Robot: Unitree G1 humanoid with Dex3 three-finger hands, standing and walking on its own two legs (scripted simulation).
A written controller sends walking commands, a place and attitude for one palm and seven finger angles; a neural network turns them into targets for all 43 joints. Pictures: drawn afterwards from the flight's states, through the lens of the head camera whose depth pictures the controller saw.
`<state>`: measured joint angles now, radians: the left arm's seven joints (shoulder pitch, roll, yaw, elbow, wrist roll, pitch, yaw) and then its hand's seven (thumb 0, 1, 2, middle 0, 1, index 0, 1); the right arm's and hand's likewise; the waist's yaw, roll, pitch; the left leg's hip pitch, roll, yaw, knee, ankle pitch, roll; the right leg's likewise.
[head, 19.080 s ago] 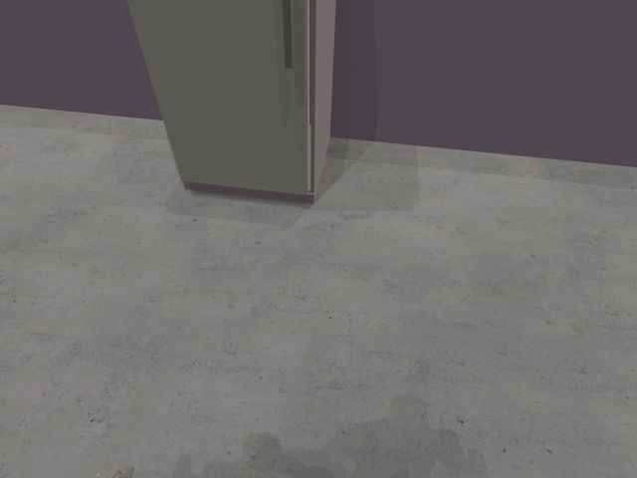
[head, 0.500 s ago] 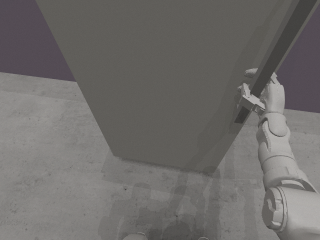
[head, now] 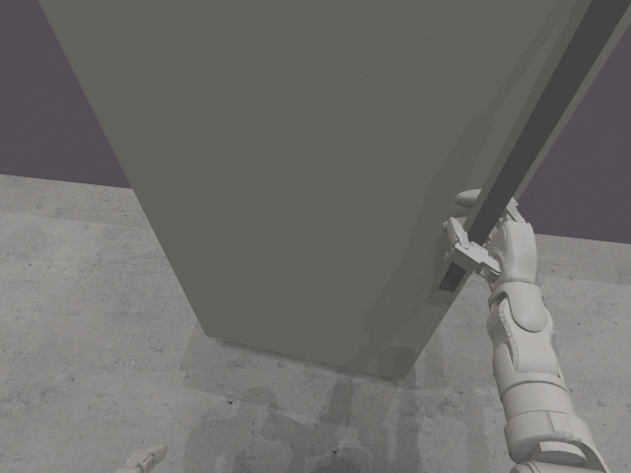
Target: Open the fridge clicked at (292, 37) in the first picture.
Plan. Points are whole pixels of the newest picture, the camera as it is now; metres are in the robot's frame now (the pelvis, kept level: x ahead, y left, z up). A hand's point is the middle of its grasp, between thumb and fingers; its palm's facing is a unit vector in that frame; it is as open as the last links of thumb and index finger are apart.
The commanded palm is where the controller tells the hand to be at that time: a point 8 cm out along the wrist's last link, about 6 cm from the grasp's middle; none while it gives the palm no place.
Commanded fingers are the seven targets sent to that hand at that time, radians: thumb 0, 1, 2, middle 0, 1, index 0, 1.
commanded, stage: pull the door a little, standing still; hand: right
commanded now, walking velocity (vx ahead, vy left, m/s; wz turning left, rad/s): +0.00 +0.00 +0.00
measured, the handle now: (499, 172) +0.45 -0.15 +0.17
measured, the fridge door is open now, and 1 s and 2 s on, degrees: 5 28 63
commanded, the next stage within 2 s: walk backward, drawing the door open in 0.16 s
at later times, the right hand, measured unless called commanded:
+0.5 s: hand (444, 320) +0.29 -0.10 +0.09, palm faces -0.05 +0.99 -0.10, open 6.2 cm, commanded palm +0.26 -0.16 +0.09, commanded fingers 0.00 -0.90 -0.90 0.45 1.40 0.45 1.40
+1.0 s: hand (395, 407) +0.19 -0.05 +0.09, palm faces +0.09 +0.99 -0.14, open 6.3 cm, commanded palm +0.16 -0.09 +0.09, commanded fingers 0.00 -0.90 -0.90 0.45 1.40 0.45 1.40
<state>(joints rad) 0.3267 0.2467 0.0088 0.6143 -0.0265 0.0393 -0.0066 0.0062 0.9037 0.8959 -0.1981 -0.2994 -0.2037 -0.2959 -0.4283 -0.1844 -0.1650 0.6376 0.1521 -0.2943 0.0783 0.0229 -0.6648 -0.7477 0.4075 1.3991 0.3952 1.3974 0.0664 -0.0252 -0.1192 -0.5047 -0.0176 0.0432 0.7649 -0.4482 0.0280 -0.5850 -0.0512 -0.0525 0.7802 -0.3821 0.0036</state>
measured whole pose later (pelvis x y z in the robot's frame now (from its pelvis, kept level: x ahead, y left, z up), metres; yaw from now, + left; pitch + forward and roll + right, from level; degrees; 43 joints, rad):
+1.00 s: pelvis -0.08 +0.08 +0.02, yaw -6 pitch -1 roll -1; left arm 0.20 0.19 0.01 0.68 -0.01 0.01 0.10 0.01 0.90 0.90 -0.20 -0.30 -0.21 -0.30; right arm 0.09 -0.12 0.06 0.06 0.05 -0.07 -0.07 -0.03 -0.59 -0.73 0.40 1.32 0.38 1.40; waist 0.05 -0.05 0.03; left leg -0.27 -0.07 0.18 0.54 -0.26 0.12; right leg -0.37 -0.08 0.07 0.52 -0.22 0.00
